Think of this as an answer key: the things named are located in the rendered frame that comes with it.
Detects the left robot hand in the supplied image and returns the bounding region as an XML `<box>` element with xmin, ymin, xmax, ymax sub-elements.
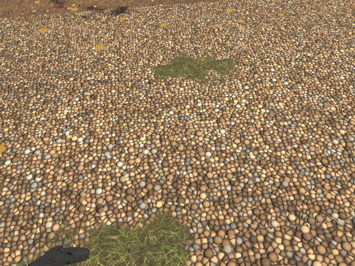
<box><xmin>28</xmin><ymin>245</ymin><xmax>90</xmax><ymax>266</ymax></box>

